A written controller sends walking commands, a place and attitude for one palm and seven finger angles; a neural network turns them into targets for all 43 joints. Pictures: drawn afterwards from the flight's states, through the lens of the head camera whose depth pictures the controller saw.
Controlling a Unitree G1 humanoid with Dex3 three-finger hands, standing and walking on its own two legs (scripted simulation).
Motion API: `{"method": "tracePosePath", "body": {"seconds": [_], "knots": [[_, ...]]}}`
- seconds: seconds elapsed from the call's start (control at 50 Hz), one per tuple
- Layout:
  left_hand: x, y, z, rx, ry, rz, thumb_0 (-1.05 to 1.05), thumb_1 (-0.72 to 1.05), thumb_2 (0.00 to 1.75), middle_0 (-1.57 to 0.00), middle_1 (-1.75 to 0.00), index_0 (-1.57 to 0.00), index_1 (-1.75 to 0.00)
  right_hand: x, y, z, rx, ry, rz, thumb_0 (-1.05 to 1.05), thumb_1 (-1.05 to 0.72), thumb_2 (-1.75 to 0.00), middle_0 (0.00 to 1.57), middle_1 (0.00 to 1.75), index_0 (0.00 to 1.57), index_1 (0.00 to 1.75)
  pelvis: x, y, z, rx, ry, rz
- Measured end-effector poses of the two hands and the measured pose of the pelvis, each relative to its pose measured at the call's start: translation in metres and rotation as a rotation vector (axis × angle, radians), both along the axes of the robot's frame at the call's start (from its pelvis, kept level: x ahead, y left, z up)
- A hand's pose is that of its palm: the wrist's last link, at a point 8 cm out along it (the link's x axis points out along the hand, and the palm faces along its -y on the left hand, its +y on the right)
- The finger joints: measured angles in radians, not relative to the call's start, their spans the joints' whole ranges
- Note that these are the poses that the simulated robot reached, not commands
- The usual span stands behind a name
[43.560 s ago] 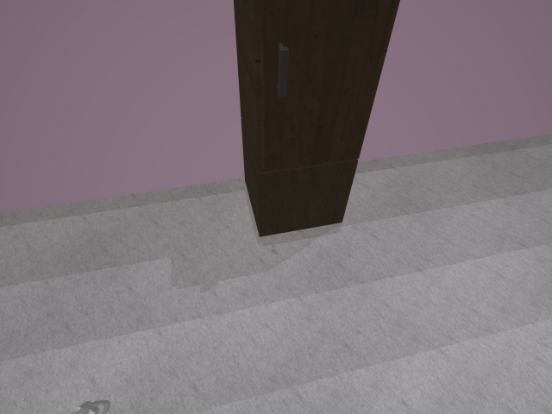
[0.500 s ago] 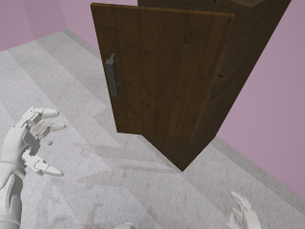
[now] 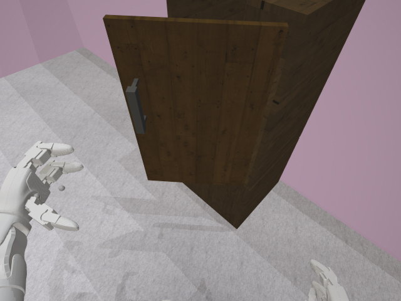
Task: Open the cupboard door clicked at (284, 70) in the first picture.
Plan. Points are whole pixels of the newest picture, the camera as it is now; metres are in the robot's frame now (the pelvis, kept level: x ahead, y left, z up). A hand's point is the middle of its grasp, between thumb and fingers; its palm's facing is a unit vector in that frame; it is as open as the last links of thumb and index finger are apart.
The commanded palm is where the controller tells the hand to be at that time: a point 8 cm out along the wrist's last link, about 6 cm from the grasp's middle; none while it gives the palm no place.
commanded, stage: raise the hand with hooked fingers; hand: left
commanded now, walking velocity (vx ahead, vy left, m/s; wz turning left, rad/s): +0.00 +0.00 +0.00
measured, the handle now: (138, 106) +0.55 +0.20 +0.07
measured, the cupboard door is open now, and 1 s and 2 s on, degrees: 40 40 40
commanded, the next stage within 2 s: move the hooked fingers beside the handle in 0.08 s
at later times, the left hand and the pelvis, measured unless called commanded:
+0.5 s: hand (80, 168) +0.33 +0.26 +0.09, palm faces -0.02 -1.00 -0.03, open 14.0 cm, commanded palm +0.31 +0.31 +0.09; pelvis -0.01 +0.00 +0.00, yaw +0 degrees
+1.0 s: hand (90, 146) +0.39 +0.26 +0.08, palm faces -0.01 -1.00 +0.00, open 14.0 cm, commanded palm +0.37 +0.31 +0.08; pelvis +0.00 +0.01 -0.01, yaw -1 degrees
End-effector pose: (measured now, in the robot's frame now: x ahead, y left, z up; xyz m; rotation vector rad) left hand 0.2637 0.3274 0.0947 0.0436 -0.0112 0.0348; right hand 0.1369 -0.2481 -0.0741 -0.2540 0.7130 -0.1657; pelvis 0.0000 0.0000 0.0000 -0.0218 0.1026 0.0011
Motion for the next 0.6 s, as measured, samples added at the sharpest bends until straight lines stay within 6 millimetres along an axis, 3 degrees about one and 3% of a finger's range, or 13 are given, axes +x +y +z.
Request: {"method": "tracePosePath", "body": {"seconds": [0.3,0.4,0.6], "knots": [[0.0,-0.004,-0.007,-0.021,0.016,0.01,-0.01,-0.5,0.3,-0.3,-1.2,-0.3,-1.2,-0.001,-0.005,-0.003,0.001,0.003,0.004,0.01,-0.9,-0.9,0.2,0.3,0.21,0.3,-0.007,-0.007,-0.002,0.002,-0.001,0.004],[0.02,-0.004,-0.006,-0.02,0.011,0.003,-0.01,-0.5,0.3,-0.3,-1.2,-0.3,-1.21,-0.009,-0.008,-0.009,-0.015,0.041,-0.002,0.01,-0.9,-0.9,0.2,0.3,0.21,0.3,-0.01,-0.007,-0.004,-0.003,0.007,0.013],[0.071,-0.022,-0.005,-0.032,0.03,-0.058,-0.01,-0.5,0.3,-0.3,-1.2,-0.3,-1.2,-0.036,-0.012,-0.017,-0.01,0.123,-0.064,0.01,-0.91,-0.9,0.2,0.3,0.21,0.3,-0.006,-0.002,-0.005,0.002,0.041,-0.009]]}}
